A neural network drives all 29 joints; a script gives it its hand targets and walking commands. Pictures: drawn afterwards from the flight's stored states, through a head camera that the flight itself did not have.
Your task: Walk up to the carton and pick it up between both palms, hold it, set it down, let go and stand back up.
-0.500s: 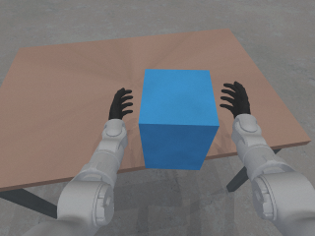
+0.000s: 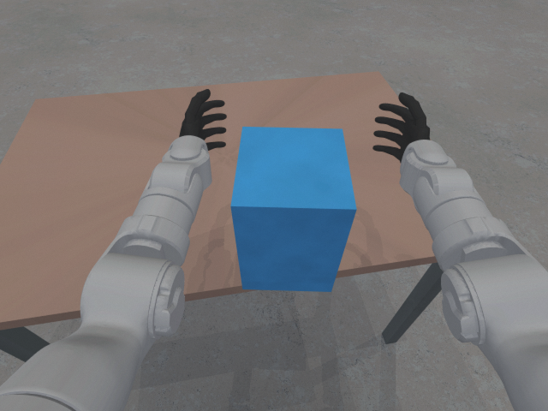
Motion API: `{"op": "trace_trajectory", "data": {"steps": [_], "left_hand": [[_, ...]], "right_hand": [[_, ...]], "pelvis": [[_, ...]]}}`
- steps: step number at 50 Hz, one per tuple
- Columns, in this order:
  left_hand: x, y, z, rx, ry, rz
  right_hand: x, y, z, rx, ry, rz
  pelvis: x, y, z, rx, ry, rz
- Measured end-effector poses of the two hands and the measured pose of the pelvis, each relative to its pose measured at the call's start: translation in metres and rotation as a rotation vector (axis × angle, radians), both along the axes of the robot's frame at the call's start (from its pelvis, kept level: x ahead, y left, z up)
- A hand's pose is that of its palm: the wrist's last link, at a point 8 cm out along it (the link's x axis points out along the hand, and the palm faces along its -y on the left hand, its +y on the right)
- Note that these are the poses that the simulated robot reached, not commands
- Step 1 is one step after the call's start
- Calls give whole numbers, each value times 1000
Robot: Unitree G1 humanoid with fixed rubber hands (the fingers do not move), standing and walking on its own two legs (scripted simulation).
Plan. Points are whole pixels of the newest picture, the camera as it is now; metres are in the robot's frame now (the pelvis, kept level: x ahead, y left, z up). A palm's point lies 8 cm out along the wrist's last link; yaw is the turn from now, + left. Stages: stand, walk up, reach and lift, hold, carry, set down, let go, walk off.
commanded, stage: set down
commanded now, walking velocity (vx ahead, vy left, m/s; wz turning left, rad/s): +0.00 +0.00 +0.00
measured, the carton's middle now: (289, 214) +0.43 +0.02 +0.02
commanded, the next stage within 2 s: none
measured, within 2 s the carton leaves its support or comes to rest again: neither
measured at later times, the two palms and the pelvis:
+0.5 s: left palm (185, 188) +0.40 +0.17 +0.12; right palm (428, 190) +0.40 -0.18 +0.13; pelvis +0.01 +0.00 +0.01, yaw +0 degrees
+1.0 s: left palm (175, 233) +0.34 +0.18 +0.09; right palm (425, 236) +0.35 -0.17 +0.09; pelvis +0.01 +0.01 +0.01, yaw +1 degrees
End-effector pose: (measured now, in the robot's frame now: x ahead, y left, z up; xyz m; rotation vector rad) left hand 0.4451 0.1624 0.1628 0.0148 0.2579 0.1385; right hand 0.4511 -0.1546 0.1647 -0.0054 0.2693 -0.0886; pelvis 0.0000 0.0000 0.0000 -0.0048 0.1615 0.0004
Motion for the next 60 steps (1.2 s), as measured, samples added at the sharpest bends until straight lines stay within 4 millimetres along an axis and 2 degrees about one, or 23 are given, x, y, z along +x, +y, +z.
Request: {"op": "trace_trajectory", "data": {"steps": [5, 11, 15, 22, 26, 35, 39, 44, 48, 60], "left_hand": [[-3, 16, -1, -17, 5, 34], [-17, 30, -16, 5, 8, 41], [-29, 27, -31, 0, 31, 20], [-43, 11, -39, -17, 17, -25], [-53, 12, -47, -20, 26, -22], [-86, 25, -75, -26, 57, 29], [-92, 28, -80, -20, 61, 33], [-91, 25, -69, -13, 29, 21], [-102, 18, -67, -14, -2, -6], [-148, 26, -123, -12, 68, 31]], "right_hand": [[0, 7, -2, -7, 8, -5], [-10, 4, -25, 1, 26, -12], [-21, -9, -40, 15, 22, -28], [-38, -24, -35, 4, -61, -5], [-52, -24, -42, -9, -46, 13], [-80, -14, -80, -11, 18, 48], [-82, -12, -78, -1, -10, 43], [-80, -12, -68, 5, -47, 39], [-93, -15, -69, -15, -71, 40], [-149, -30, -117, -13, 7, 21]], "pelvis": [[4, 0, 3, 1, -38, 8], [11, 1, 6, -4, -81, 23], [13, 3, 5, -5, -85, 26], [12, 4, 6, 1, -102, 8], [11, 3, 6, 8, -120, -2], [5, 1, 6, 11, -145, 3], [1, 2, 4, 11, -134, 9], [1, 4, 5, 11, -133, 10], [8, 7, 6, 9, -160, 9], [7, 6, 6, 13, -194, -2]]}}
